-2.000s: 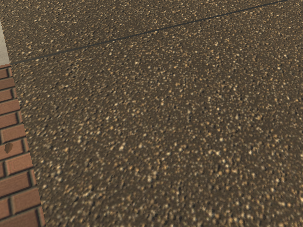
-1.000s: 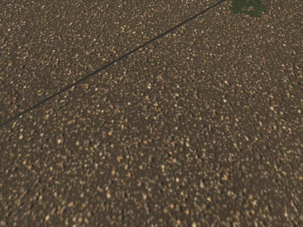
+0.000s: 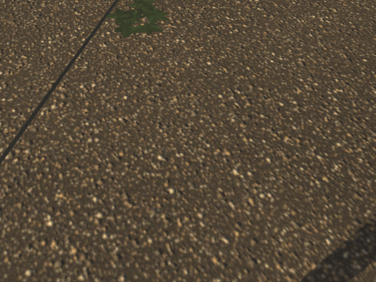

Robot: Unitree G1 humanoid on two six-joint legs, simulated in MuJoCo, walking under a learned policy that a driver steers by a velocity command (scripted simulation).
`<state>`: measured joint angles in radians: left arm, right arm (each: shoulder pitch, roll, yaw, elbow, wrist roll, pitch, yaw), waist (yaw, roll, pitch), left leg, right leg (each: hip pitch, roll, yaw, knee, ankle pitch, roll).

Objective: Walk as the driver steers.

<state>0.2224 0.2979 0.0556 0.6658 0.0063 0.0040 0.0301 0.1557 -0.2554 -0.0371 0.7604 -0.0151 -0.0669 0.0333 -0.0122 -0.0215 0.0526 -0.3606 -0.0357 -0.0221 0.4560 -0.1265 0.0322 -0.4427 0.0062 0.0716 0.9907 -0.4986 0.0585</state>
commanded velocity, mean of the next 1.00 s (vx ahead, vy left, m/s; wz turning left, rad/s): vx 0.04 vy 0.00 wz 0.47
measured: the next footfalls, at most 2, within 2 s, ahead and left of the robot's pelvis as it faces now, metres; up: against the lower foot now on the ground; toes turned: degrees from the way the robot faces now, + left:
right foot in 0.18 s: +0.12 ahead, -0.13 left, +0.00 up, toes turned +9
left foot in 0.54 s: +0.07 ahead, +0.13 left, +0.00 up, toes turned +19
